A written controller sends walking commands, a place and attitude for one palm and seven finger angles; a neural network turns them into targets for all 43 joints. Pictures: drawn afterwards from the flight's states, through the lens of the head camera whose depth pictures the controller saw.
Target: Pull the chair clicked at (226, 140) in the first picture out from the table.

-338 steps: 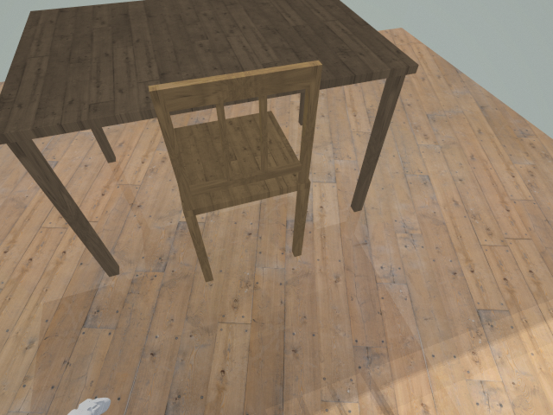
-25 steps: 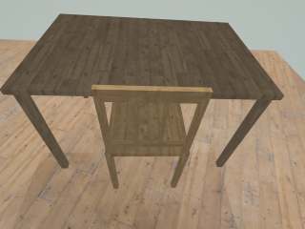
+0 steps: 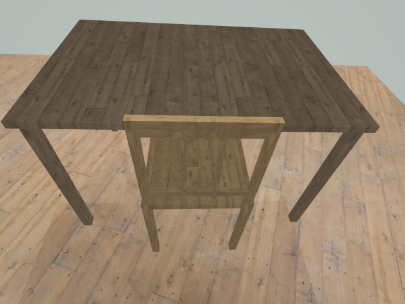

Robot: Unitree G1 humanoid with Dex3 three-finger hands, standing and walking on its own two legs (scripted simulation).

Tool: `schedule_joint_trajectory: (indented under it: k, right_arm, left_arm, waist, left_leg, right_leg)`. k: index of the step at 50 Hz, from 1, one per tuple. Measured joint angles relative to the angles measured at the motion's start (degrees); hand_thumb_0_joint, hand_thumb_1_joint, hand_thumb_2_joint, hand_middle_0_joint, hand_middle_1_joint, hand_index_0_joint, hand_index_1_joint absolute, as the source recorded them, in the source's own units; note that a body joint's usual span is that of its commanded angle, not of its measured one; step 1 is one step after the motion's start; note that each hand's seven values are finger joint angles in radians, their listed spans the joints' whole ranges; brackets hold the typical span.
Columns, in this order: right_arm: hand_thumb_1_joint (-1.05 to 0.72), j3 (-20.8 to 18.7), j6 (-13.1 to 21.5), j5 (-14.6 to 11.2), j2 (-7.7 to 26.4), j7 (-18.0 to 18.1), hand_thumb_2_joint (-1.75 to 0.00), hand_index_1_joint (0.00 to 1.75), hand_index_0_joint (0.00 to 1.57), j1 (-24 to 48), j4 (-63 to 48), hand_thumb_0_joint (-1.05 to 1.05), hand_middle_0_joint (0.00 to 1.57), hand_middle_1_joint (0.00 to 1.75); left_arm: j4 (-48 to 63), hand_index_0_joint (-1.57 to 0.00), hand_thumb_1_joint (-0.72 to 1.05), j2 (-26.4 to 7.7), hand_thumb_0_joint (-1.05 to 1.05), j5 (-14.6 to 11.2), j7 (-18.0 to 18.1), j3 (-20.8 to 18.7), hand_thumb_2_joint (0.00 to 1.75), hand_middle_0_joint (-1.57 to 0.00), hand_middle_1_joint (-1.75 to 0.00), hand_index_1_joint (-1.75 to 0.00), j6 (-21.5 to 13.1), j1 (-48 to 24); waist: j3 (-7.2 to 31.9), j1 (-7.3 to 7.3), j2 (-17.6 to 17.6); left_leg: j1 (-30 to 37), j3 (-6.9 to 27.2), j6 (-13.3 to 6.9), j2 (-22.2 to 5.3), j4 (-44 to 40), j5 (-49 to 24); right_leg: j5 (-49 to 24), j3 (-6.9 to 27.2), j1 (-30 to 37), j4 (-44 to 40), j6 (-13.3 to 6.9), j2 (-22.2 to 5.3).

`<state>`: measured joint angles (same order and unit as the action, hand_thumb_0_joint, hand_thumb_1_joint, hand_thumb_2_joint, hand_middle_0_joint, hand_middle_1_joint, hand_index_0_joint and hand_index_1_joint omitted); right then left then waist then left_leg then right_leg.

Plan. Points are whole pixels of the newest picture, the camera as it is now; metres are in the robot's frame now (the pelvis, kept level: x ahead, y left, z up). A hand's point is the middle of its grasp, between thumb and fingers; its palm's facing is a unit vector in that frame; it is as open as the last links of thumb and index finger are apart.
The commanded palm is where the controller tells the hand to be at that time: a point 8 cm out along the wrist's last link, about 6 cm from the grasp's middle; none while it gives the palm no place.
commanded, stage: look again from close up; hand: left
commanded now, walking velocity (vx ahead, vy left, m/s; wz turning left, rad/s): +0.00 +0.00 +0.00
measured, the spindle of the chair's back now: (183, 165) +0.51 +0.09 -0.11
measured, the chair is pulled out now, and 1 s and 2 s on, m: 0.00 0.00 0.00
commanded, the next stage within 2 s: shuffle to correct the standing spot in 1.42 s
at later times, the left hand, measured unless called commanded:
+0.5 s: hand out of the picture -0.04 +0.14 -0.18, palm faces +0.03 -0.99 -0.15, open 7.4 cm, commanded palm none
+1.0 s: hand out of the picture -0.02 +0.14 -0.18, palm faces +0.03 -0.99 -0.15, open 7.4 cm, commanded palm none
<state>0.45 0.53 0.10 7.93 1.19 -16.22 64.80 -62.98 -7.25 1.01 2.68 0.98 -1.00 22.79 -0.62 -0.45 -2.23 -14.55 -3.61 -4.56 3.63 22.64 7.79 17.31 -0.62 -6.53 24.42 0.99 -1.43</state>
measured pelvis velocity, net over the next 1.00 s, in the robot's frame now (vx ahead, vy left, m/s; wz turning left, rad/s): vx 0.02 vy -0.01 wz -0.01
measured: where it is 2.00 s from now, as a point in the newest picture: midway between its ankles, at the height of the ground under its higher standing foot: outside the picture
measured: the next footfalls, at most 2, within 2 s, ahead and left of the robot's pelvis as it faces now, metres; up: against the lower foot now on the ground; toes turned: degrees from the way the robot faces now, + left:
none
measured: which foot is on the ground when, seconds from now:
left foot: down 0.00-1.00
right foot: down 0.00-1.00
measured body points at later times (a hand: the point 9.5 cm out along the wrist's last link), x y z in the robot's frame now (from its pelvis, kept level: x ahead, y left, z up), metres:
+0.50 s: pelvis +0.01 -0.01 +0.00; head +0.02 +0.01 +0.45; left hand -0.04 +0.20 -0.16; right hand +0.00 -0.22 -0.16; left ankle +0.05 +0.07 -0.74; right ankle -0.05 -0.13 -0.74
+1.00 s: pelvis +0.02 -0.01 +0.00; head +0.03 +0.00 +0.45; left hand -0.02 +0.19 -0.16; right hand +0.01 -0.23 -0.16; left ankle +0.05 +0.07 -0.74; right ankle -0.05 -0.13 -0.74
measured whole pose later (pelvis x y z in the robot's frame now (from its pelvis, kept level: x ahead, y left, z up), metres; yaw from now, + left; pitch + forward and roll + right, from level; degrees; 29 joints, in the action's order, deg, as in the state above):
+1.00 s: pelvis +0.02 -0.01 +0.00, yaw -1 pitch -1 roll +1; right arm 0.7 0.8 0.0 7.7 1.7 -16.3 65.4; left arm -63.3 -6.9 0.8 2.7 1.0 -1.1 21.7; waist -1.4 -0.5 -2.0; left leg -12.7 -3.7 -3.4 2.8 22.5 9.3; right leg 18.2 -0.3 -4.4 23.2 -0.1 -0.6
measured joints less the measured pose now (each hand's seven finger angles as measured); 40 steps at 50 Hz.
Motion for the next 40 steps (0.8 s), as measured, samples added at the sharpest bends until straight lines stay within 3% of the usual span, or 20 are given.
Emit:
schedule_joint_trajectory:
  k: [40]
  right_arm:
    - [-0.91,0.26,0.20,-0.08,-0.37,0.38,-0.90,0.30,0.20,-0.19,0.55,0.01,0.20,0.29]
  left_arm:
    - [-0.21,-0.20,0.91,0.44,0.01,-0.19,-0.03,0.13,0.90,-0.20,-0.30,-0.30,-0.03,-1.01]
  waist:
    - [-0.73,0.05,0.14]
  left_leg:
    - [1.37,-0.10,0.92,-0.63,-0.09,1.21]
  right_leg:
    - [0.67,0.27,1.60,-0.93,-0.83,0.63]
